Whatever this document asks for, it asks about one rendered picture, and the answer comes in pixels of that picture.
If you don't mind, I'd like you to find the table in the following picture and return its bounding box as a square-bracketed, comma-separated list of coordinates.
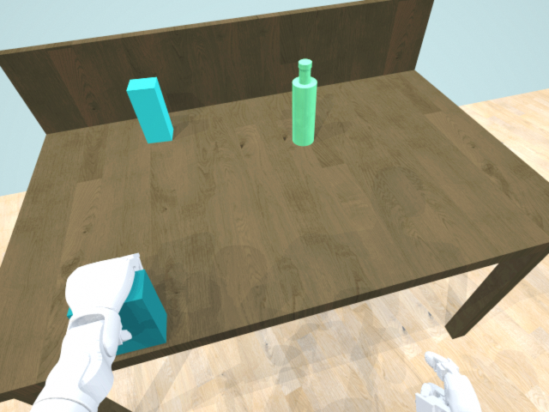
[0, 0, 549, 412]

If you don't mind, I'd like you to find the sponge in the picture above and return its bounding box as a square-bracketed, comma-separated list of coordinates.
[67, 270, 167, 355]

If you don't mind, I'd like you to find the left robot hand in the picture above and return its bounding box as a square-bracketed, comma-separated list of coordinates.
[65, 253, 143, 346]

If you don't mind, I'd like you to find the right robot hand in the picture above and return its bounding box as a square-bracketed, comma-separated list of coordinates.
[415, 351, 482, 412]

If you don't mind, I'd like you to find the robot left forearm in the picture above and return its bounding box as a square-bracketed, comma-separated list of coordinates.
[30, 307, 121, 412]

